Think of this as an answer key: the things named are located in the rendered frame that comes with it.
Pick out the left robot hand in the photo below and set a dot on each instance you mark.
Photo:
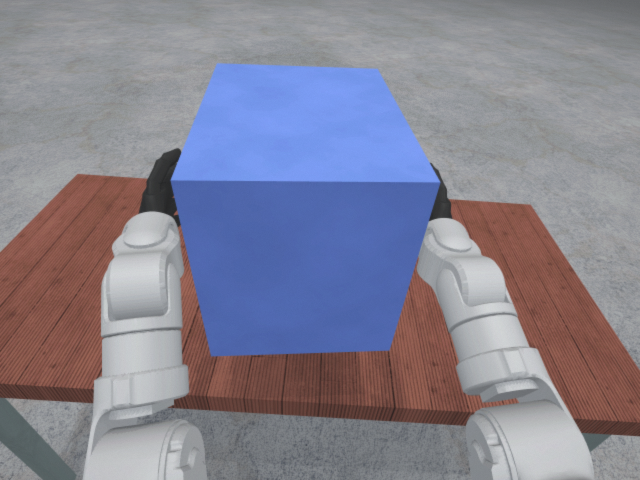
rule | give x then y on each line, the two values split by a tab
158	195

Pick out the right robot hand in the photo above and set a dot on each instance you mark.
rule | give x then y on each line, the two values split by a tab
442	205

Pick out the table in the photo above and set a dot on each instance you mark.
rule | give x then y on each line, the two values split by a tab
51	346

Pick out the left robot upper arm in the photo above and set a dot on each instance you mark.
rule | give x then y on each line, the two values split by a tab
166	450

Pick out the right robot forearm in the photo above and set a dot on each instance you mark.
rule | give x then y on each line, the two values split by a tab
495	360

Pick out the right robot upper arm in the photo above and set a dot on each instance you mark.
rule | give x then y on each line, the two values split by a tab
533	440

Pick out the left robot forearm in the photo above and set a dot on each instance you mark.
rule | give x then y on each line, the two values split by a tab
141	318

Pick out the carton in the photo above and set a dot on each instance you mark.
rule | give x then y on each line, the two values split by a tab
303	197

